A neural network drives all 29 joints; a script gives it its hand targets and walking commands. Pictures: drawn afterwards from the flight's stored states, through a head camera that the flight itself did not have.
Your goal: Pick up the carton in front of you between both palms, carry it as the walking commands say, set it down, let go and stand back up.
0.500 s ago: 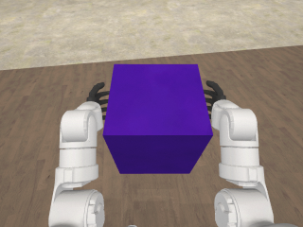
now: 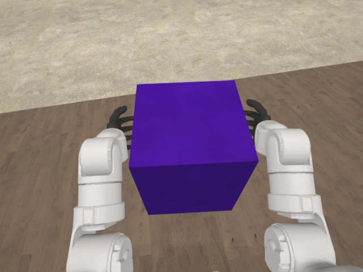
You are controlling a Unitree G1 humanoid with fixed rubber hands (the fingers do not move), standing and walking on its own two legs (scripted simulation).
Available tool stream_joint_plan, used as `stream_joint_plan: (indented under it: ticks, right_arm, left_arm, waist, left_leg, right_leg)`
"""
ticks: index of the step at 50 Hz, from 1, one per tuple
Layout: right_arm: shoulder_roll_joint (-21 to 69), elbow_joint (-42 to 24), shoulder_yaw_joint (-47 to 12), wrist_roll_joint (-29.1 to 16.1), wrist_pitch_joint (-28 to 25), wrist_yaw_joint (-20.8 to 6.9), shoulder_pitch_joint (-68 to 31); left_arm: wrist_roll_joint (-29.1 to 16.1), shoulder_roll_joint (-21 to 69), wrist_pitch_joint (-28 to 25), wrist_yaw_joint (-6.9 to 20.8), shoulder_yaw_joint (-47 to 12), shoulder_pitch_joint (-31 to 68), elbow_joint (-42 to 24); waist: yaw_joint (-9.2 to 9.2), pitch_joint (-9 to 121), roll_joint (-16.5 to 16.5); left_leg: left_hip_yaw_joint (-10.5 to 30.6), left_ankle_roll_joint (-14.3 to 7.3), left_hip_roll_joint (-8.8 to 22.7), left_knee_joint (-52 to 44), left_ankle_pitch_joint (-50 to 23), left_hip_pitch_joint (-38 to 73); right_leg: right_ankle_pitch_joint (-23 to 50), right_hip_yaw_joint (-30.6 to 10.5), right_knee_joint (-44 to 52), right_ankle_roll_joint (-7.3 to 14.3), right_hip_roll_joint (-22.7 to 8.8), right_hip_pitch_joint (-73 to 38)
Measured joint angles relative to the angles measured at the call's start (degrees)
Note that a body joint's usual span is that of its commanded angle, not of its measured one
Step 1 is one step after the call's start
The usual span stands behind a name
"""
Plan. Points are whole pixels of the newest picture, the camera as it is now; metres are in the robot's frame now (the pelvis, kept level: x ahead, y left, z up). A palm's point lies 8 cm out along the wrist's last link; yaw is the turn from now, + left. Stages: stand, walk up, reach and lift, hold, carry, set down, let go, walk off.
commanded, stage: carry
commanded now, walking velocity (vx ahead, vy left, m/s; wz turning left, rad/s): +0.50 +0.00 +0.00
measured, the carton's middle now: (188, 152) +0.36 -0.01 +0.06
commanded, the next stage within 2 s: none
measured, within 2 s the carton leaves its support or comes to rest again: neither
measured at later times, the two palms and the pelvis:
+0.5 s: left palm (119, 72) +0.66 +0.18 +0.09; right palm (216, 64) +0.66 -0.12 +0.10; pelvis +0.31 +0.02 -0.04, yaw -1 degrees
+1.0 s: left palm (141, 36) +0.97 +0.13 +0.06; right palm (214, 33) +0.96 -0.17 +0.06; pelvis +0.61 +0.00 -0.08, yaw +0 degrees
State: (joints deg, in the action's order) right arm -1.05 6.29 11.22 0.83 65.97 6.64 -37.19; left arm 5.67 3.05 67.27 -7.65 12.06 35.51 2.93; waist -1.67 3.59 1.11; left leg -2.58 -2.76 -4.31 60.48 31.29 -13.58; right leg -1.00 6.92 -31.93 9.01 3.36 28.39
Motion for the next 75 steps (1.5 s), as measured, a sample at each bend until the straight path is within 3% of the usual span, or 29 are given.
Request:
stream_joint_plan:
  ticks: [2,5,9,13,19,22,23,26,28,33,37,41,46,49,52,55,63,71,74,75]
  right_arm:
    - [-0.1,2.0,-0.1,0.1,0.4,0.0,0.5]
    - [1.2,2.2,-0.4,1.6,1.5,0.0,1.5]
    - [2.4,-0.9,-0.1,3.0,1.7,0.0,2.2]
    - [3.0,-4.5,0.5,3.4,1.2,0.0,3.2]
    - [2.9,-8.5,1.3,3.3,1.9,0.0,3.6]
    - [2.8,-6.4,1.5,3.6,2.3,0.0,2.4]
    - [2.9,-5.1,1.5,3.8,2.3,0.0,1.7]
    - [3.1,0.0,1.0,4.5,1.4,0.0,0.1]
    - [2.8,1.3,0.8,4.1,1.9,0.0,1.1]
    - [1.8,-0.6,0.2,1.9,1.9,0.1,3.2]
    - [2.1,-2.5,0.4,1.4,0.6,0.2,3.3]
    - [2.5,-4.5,0.3,1.1,0.0,0.3,2.9]
    - [2.4,-3.1,-0.2,1.1,-0.2,0.3,1.7]
    - [0.9,0.0,-0.4,0.4,0.1,0.2,0.8]
    - [-0.5,4.1,-0.3,-0.2,-0.3,0.0,0.0]
    - [0.5,4.9,-0.8,0.9,0.7,0.0,1.2]
    - [2.6,-2.3,-0.1,3.2,0.9,0.0,3.1]
    - [2.5,-7.7,1.1,3.2,1.9,0.1,3.5]
    - [2.5,-5.1,1.3,3.5,2.6,0.1,1.9]
    - [2.7,-3.7,1.4,3.8,2.4,0.1,1.2]
  left_arm:
    - [-0.2,-0.3,0.1,0.0,-0.4,-0.2,2.7]
    - [-1.6,-1.2,0.8,0.0,-0.8,-2.1,3.0]
    - [-3.0,-1.7,-0.1,-0.1,-1.0,-2.7,1.5]
    - [-3.5,-1.4,-1.1,-0.2,-1.0,-2.3,-0.2]
    - [-3.5,-1.1,-1.2,-0.3,-1.3,-0.5,-1.4]
    - [-3.8,-1.9,-0.6,-0.3,-1.4,0.4,0.6]
    - [-4.1,-2.6,-0.5,-0.2,-1.5,0.9,1.6]
    - [-4.9,-4.3,-0.5,-0.1,-1.3,1.9,5.4]
    - [-4.4,-3.8,0.2,-0.2,-1.6,1.1,6.5]
    - [-2.4,-2.0,1.3,-0.2,-1.7,-0.3,3.8]
    - [-1.7,-1.1,0.6,-0.2,-1.0,-1.2,0.2]
    - [-1.4,-0.7,0.5,-0.2,-0.4,-2.0,-3.4]
    - [-1.3,-0.7,1.0,-0.2,0.5,-1.9,-3.9]
    - [-0.7,-0.5,0.8,-0.1,0.5,-0.6,-0.3]
    - [0.0,-0.2,-0.3,-0.1,0.0,0.3,4.4]
    - [-1.1,-0.9,0.3,-0.1,-0.6,-1.9,5.1]
    - [-3.4,-1.4,-1.4,-0.3,-0.9,-2.9,1.1]
    - [-3.6,-1.3,-1.2,-0.3,-1.6,-0.6,-0.6]
    - [-4.0,-2.4,-0.4,-0.3,-1.7,0.6,1.7]
    - [-4.4,-3.2,-0.3,-0.3,-1.8,1.3,2.9]
  waist:
    - [1.67,-0.4,-0.6]
    - [3.29,-1.5,-1.4]
    - [4.47,-3.1,-1.6]
    - [5.11,-3.5,-1.4]
    - [5.96,-1.5,-0.4]
    - [5.8,0.3,0.1]
    - [5.4,1.1,0.0]
    - [2.57,0.5,-2.1]
    - [1.06,-0.1,-1.3]
    - [-0.6,-2.5,-1.0]
    - [-1.62,-3.2,-1.0]
    - [-2.28,-2.8,-1.2]
    - [-3.15,-0.2,-1.7]
    - [-2.19,1.7,-2.0]
    - [0.57,0.9,-0.2]
    - [2.56,-0.4,-1.1]
    - [4.75,-3.1,-1.2]
    - [6.06,-0.5,-0.2]
    - [5.87,1.4,0.4]
    - [5.16,2.0,-0.5]
  left_leg:
    - [1.3,-0.1,0.2,11.0,-0.5,-6.7]
    - [2.2,0.2,2.8,10.7,-5.1,-14.9]
    - [3.1,1.1,6.0,1.7,-10.7,-22.9]
    - [2.8,1.1,7.2,-7.1,-19.6,-27.1]
    - [-0.2,-0.4,4.9,-26.8,-35.0,-23.0]
    - [-3.3,-2.0,3.3,-36.1,-41.2,-15.9]
    - [-3.7,-2.3,3.2,-35.9,-40.2,-14.0]
    - [-4.2,-3.7,1.2,-26.2,-28.2,-15.5]
    - [-3.9,-3.7,1.1,-25.1,-26.0,-14.2]
    - [-3.8,-4.1,1.0,-27.4,-22.7,-9.1]
    - [-3.2,-3.8,0.9,-29.0,-19.8,-5.2]
    - [-2.3,-3.0,0.6,-30.3,-16.1,-0.4]
    - [-1.3,-1.9,-0.1,-28.2,-8.4,5.8]
    - [-1.5,-1.0,-0.6,-15.4,-3.0,5.8]
    - [1.3,0.2,0.1,8.0,0.9,-4.0]
    - [1.9,0.1,1.9,12.8,-3.7,-12.9]
    - [3.0,1.4,7.2,-3.5,-17.2,-27.3]
    - [-0.6,-0.8,4.7,-28.0,-36.5,-22.6]
    - [-3.5,-2.2,3.4,-36.6,-42.6,-15.1]
    - [-3.8,-2.5,2.8,-34.8,-38.5,-14.2]
  right_leg:
    - [-4.2,-0.2,-3.2,0.1,0.1,-0.6]
    - [-6.4,-0.5,-2.3,-0.1,0.1,-3.7]
    - [-9.0,-0.7,-0.3,0.0,0.1,-7.6]
    - [-12.2,-1.5,1.1,-0.6,0.2,-11.8]
    - [-20.1,-2.7,0.2,-1.9,1.1,-18.9]
    - [-26.6,-3.0,-7.9,-2.7,1.7,-21.0]
    - [-28.1,-2.8,-14.3,-3.2,1.6,-19.8]
    - [-31.3,-5.8,-37.2,-5.4,0.8,-10.1]
    - [-28.7,-6.0,-42.9,-5.6,0.0,-3.8]
    - [-21.8,-6.8,-34.6,-6.6,-4.4,7.9]
    - [-14.6,-7.0,-26.3,-7.1,-6.2,13.1]
    - [-5.1,-6.2,-16.2,-6.7,-6.0,13.4]
    - [5.7,-2.7,1.2,-4.9,-3.1,6.5]
    - [8.3,-0.9,6.5,-3.2,-1.8,-0.9]
    - [-3.6,-0.5,-3.2,-1.0,-0.1,0.5]
    - [-5.9,-0.8,-3.7,-0.1,-0.1,-2.1]
    - [-11.0,-1.4,0.4,-0.4,0.2,-10.2]
    - [-21.2,-3.1,-0.5,-2.0,1.4,-19.6]
    - [-27.5,-3.3,-10.2,-2.9,2.1,-21.0]
    - [-28.0,-3.0,-16.8,-3.5,1.4,-19.4]
